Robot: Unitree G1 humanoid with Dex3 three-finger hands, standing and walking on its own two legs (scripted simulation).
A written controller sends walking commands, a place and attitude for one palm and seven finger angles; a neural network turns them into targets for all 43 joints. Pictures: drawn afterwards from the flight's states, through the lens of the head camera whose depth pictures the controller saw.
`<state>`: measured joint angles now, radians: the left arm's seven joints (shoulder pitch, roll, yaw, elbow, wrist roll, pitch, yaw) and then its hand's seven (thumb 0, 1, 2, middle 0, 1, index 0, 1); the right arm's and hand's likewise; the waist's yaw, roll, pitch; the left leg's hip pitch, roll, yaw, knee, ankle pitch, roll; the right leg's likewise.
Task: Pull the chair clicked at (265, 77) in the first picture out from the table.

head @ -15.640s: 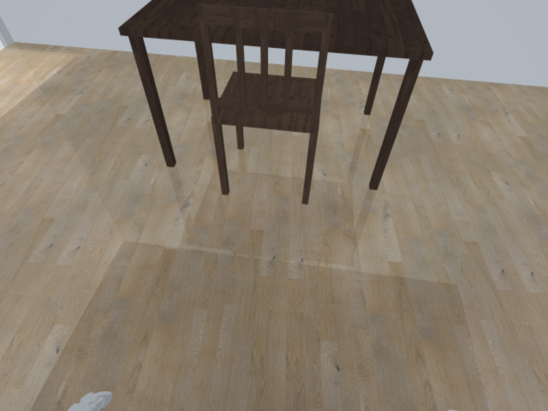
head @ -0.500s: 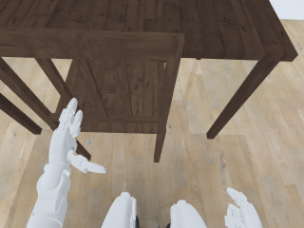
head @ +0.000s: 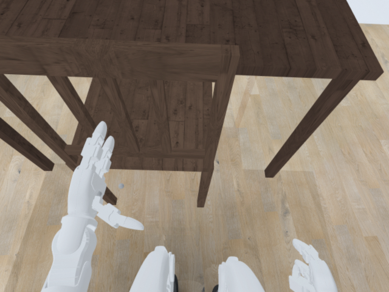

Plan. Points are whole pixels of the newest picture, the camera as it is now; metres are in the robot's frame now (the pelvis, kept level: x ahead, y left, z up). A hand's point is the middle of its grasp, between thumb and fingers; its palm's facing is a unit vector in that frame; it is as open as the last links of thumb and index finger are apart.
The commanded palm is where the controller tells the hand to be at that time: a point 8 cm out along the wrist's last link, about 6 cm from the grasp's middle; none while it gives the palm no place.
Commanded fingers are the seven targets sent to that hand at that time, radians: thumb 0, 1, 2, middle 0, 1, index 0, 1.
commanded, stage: aim the fingers beside a spindle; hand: left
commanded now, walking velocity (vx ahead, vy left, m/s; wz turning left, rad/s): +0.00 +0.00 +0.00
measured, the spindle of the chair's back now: (123, 120) +0.46 +0.18 +0.02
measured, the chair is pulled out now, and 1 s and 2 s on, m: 0.00 0.00 0.00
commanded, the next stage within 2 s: push the fingers through the gap in 0.04 s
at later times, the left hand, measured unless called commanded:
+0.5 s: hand (118, 168) +0.36 +0.17 +0.00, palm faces -0.01 -1.00 -0.03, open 16.9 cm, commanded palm +0.34 +0.22 +0.01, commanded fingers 0.00 -0.50 0.30 -0.06 -0.08 -0.06 -0.08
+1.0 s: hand (124, 142) +0.41 +0.16 +0.02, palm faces +0.03 -1.00 -0.04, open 16.9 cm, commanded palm +0.38 +0.21 +0.01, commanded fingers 0.00 -0.50 0.30 -0.06 -0.08 -0.06 -0.08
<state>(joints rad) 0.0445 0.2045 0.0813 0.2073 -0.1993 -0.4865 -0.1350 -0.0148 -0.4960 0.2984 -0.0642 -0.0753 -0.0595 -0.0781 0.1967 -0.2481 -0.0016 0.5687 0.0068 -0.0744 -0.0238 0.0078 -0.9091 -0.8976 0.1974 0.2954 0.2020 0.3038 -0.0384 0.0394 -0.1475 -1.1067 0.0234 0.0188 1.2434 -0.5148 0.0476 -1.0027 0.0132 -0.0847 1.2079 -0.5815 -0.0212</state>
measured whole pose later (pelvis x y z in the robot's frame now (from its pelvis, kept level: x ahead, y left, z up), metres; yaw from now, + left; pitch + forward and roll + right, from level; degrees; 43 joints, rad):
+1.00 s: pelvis +0.00 +0.00 +0.00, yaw -1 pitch +24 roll -3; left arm -0.36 0.25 0.20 0.60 -0.15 -0.50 -0.09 -0.01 -0.50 0.30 -0.07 -0.08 -0.06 -0.08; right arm 0.24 -0.25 0.00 0.62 0.00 -0.01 0.00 0.01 -0.91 -0.90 0.20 0.30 0.20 0.30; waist -0.08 0.04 -0.15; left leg -1.16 0.03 0.03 1.25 -0.52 0.05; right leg -1.06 0.02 -0.07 1.22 -0.58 -0.01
